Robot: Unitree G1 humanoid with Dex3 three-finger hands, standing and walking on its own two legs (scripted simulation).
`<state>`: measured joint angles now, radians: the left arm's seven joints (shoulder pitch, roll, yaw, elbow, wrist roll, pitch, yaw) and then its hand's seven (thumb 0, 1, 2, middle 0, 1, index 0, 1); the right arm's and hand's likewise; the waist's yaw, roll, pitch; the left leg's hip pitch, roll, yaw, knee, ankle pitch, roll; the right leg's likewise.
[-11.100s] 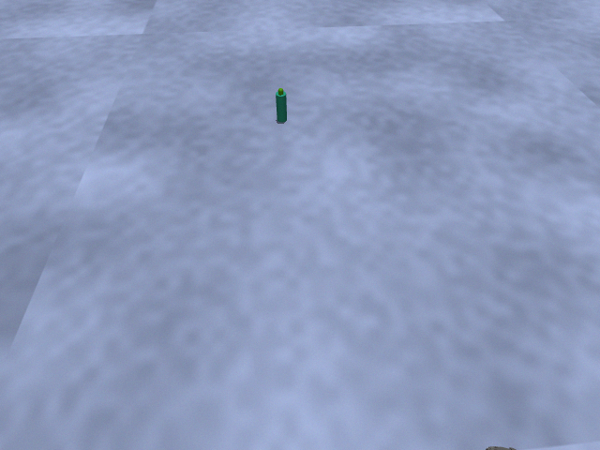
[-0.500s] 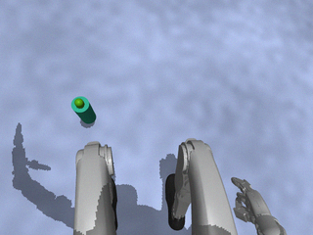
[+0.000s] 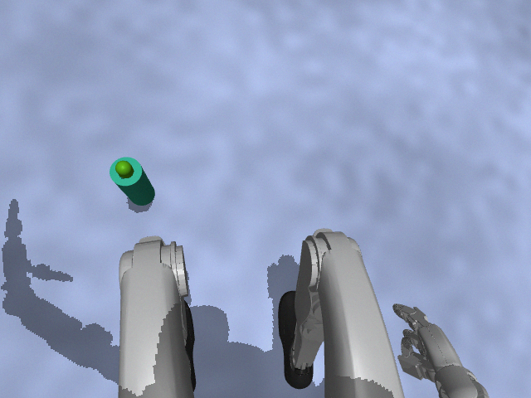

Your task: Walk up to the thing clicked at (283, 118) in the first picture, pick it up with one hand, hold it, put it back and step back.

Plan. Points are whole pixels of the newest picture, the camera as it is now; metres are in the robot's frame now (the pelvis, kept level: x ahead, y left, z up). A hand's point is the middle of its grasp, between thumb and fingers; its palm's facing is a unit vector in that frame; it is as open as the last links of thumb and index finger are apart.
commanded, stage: go down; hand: left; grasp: from the side
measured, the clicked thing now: (133, 181) +0.47 +0.24 -0.29
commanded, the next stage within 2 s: approach in 0.24 s
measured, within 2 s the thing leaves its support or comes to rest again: neither
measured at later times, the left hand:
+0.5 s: hand out of the picture +0.39 +0.42 +0.00, palm faces +0.19 -0.98 -0.07, open 17.5 cm
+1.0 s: hand (67, 186) +0.43 +0.33 -0.21, palm faces +0.09 -1.00 +0.02, open 17.6 cm
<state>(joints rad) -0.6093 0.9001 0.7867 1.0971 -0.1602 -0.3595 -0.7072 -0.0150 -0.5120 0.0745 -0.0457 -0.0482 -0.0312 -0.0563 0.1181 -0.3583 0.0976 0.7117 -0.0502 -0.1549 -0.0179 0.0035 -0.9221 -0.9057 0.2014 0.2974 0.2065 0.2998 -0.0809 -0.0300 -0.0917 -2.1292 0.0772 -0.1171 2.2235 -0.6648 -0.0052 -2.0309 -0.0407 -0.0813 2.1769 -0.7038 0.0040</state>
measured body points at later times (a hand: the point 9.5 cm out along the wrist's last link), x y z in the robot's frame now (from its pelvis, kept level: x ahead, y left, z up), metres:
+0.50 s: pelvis +0.00 +0.00 -0.02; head +0.21 +0.08 +0.37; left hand +0.38 +0.47 +0.00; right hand +0.14 -0.28 -0.12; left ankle +0.09 +0.13 -0.35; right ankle +0.09 -0.13 -0.35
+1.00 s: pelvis -0.01 +0.01 -0.09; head +0.24 +0.14 +0.26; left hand +0.42 +0.38 -0.21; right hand +0.14 -0.26 -0.15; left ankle +0.09 +0.13 -0.35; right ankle +0.09 -0.13 -0.35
